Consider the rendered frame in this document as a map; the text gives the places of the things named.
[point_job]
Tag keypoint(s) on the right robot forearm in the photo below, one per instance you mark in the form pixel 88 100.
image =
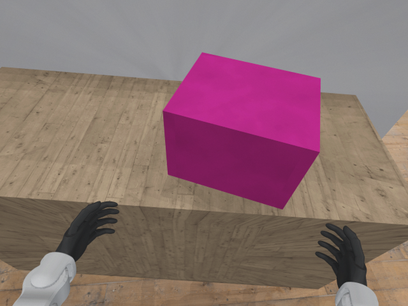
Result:
pixel 355 294

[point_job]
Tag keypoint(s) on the robot right hand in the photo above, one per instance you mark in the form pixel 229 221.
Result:
pixel 350 264

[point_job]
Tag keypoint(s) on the robot left hand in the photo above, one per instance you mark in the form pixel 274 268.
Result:
pixel 83 229

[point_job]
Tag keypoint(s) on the carton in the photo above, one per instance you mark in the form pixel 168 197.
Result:
pixel 243 128

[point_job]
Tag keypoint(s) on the left robot forearm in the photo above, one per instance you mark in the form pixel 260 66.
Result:
pixel 49 283

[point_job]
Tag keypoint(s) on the pedestal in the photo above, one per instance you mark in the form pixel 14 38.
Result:
pixel 68 140

